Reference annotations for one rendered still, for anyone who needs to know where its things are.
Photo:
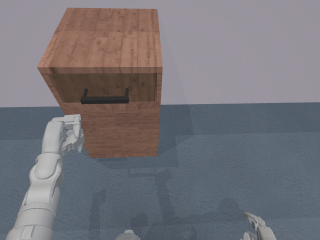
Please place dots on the cabinet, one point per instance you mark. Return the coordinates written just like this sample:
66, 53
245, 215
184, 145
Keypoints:
109, 40

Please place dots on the robot left shin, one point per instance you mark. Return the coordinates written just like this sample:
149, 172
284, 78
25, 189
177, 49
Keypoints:
128, 231

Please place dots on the right robot hand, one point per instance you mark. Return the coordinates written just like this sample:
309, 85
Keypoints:
263, 232

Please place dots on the robot left forearm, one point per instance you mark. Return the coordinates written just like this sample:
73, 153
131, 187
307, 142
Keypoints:
38, 210

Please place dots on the left robot hand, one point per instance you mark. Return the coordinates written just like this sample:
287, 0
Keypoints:
57, 140

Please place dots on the handle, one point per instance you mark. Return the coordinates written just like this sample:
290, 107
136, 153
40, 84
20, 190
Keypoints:
104, 99

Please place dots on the drawer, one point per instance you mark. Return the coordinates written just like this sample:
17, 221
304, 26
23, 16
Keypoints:
71, 86

